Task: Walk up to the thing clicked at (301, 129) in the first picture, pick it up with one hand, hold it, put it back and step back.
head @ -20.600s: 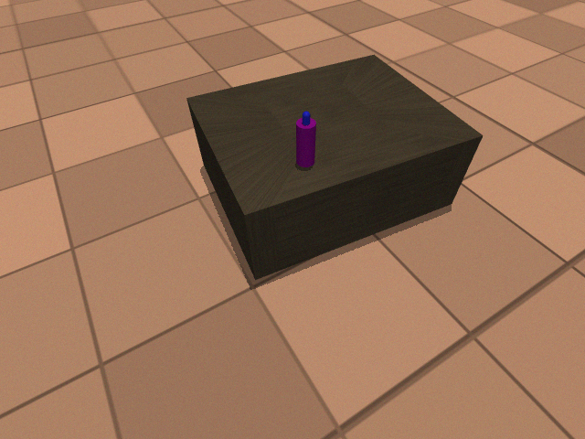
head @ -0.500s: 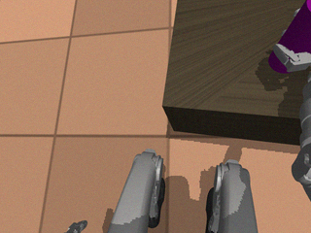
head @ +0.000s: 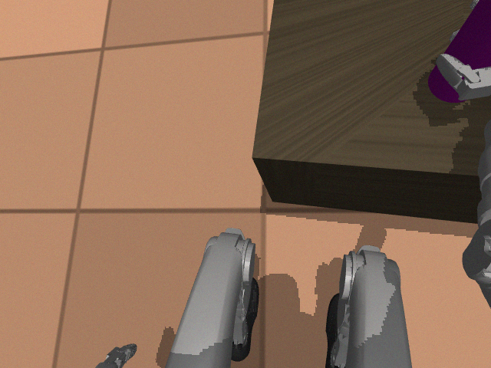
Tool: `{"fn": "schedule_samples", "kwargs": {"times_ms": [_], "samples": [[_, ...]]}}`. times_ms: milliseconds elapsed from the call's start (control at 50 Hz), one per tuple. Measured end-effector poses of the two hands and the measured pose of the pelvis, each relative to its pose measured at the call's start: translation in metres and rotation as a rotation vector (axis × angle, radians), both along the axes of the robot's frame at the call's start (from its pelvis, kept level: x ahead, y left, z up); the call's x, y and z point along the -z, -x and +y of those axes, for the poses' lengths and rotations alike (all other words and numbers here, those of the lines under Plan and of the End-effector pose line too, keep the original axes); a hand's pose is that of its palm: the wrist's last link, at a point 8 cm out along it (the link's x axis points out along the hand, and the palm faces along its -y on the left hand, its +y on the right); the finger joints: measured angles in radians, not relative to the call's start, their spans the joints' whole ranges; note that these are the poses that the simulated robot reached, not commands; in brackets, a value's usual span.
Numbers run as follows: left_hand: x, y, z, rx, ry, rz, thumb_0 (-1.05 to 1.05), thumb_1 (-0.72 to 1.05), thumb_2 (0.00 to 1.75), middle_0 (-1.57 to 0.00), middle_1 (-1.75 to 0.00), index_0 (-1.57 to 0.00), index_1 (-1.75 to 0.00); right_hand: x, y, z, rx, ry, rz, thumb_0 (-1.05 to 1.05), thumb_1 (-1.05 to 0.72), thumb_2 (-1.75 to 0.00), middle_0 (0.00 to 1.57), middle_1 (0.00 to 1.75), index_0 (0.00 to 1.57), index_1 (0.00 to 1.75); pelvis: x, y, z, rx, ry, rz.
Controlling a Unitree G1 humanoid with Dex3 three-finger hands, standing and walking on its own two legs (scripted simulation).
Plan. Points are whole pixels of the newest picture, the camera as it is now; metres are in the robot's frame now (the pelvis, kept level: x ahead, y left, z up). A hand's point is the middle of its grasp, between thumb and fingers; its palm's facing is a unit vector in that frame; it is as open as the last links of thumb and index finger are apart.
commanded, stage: loosen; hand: right
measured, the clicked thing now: out of the picture +0.56 -0.22 +0.04
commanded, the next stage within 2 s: open in 0.12 s
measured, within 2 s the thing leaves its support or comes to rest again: neither
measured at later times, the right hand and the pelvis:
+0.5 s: hand (483, 41) +0.56 -0.22 +0.02, palm faces +0.18 +0.98 -0.02, open 11.9 cm; pelvis -0.01 +0.00 -0.01, yaw +0 degrees
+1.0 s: hand out of the picture +0.56 -0.27 +0.08, palm faces +0.25 +0.97 -0.05, open 16.4 cm; pelvis -0.01 +0.00 +0.02, yaw +0 degrees
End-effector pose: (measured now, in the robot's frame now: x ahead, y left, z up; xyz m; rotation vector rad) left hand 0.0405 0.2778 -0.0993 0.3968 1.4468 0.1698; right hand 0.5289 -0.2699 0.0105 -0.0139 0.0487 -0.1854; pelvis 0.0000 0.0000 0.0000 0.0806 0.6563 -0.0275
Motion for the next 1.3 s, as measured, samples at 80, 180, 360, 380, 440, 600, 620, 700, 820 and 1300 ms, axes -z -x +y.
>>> {"fn": "schedule_samples", "kwargs": {"times_ms": [80,180,360,380,440,600,620,700,820,1300], "samples": [[0.004,0.002,-0.002,0.0,0.002,-0.003,0.0,0.9,0.9,-0.2,-0.29,-0.2,-0.3,0.0,-0.001,0.0,-0.001,-0.003,-0.006,0.0,0.39,-1.19,0.75,1.06,0.77,1.06,0.005,0.002,0.0,0.002,-0.001,-0.002],[0.009,0.006,-0.005,-0.007,0.009,-0.003,0.0,0.92,0.89,-0.2,-0.3,-0.21,-0.29,0.001,-0.001,-0.001,0.002,-0.002,-0.011,0.0,0.36,-1.12,0.78,1.01,0.8,1.01,0.009,0.005,-0.001,0.004,-0.002,-0.006],[0.011,0.013,-0.007,-0.015,0.013,0.006,0.0,0.94,0.88,-0.2,-0.3,-0.21,-0.29,-0.005,-0.003,-0.002,0.0,0.008,-0.021,0.0,0.38,-0.73,0.85,0.82,0.87,0.82,0.011,0.008,-0.002,0.005,-0.003,-0.005],[0.01,0.013,-0.007,-0.015,0.013,0.007,0.0,0.93,0.88,-0.2,-0.3,-0.21,-0.29,-0.006,-0.003,-0.002,-0.001,0.008,-0.022,0.0,0.39,-0.68,0.85,0.8,0.86,0.79,0.011,0.008,-0.002,0.005,-0.003,-0.006],[0.009,0.014,-0.007,-0.013,0.012,0.009,0.0,0.93,0.89,-0.2,-0.3,-0.21,-0.29,-0.008,-0.004,-0.002,-0.001,0.003,-0.024,0.0,0.41,-0.57,0.81,0.72,0.83,0.72,0.011,0.008,-0.002,0.005,-0.003,-0.006],[0.007,0.012,-0.006,-0.004,0.009,-0.001,0.0,0.92,0.9,-0.2,-0.3,-0.21,-0.3,-0.008,-0.003,-0.002,-0.004,0.002,-0.017,-0.01,0.43,-0.39,0.66,0.54,0.67,0.54,0.011,0.008,-0.002,0.004,-0.005,-0.009],[0.008,0.011,-0.006,-0.003,0.008,-0.003,0.0,0.92,0.9,-0.2,-0.3,-0.21,-0.3,-0.008,-0.003,-0.002,-0.005,0.002,-0.018,-0.01,0.43,-0.38,0.64,0.53,0.65,0.52,0.011,0.009,-0.002,0.004,-0.005,-0.009],[0.009,0.01,-0.006,0.004,0.009,-0.006,0.0,0.91,0.9,-0.2,-0.3,-0.21,-0.3,-0.008,-0.003,-0.002,-0.007,0.004,-0.024,-0.01,0.41,-0.34,0.55,0.46,0.55,0.45,0.013,0.01,-0.002,0.006,-0.004,-0.01],[0.01,0.008,-0.007,-0.005,0.011,-0.012,0.0,0.91,0.9,-0.2,-0.3,-0.2,-0.3,-0.013,-0.004,-0.01,0.008,0.02,-0.031,-0.01,0.38,-0.29,0.39,0.35,0.39,0.35,0.012,0.01,-0.002,0.003,-0.005,-0.012],[-0.117,-0.009,-0.015,-0.068,0.024,-0.039,0.0,0.89,0.9,-0.2,-0.3,-0.2,-0.3,-0.14,0.019,-0.094,0.118,0.203,0.28,-0.01,0.5,-0.08,0.06,0.06,0.06,0.06,-0.112,-0.012,-0.007,-0.002,-0.016,-0.091]]}}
